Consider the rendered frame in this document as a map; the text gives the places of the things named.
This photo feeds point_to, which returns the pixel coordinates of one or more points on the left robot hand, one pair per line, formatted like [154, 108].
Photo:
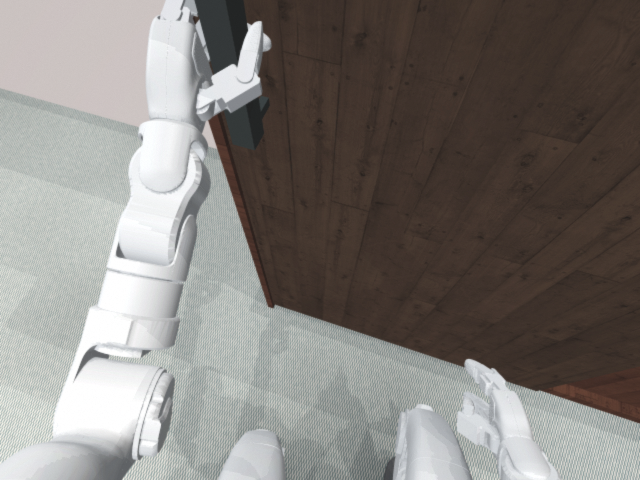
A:
[178, 63]

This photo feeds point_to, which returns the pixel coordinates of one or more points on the handle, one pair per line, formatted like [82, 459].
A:
[224, 26]

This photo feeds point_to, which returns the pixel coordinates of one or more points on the robot left forearm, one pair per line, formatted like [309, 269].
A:
[151, 251]

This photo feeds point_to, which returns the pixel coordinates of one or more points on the robot right forearm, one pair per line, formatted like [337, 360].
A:
[520, 458]

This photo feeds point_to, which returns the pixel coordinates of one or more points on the wardrobe door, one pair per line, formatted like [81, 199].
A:
[460, 178]
[623, 386]

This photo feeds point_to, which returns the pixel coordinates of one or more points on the robot left upper arm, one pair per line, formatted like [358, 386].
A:
[115, 413]

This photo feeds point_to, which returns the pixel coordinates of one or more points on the right robot hand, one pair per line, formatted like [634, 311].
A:
[489, 424]

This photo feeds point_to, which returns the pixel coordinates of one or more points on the robot thigh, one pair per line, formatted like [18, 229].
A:
[257, 455]
[432, 450]

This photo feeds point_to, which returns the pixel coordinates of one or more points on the robot left thigh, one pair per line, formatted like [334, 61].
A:
[257, 455]

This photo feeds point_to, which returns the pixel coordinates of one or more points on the robot right thigh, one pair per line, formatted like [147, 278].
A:
[432, 450]

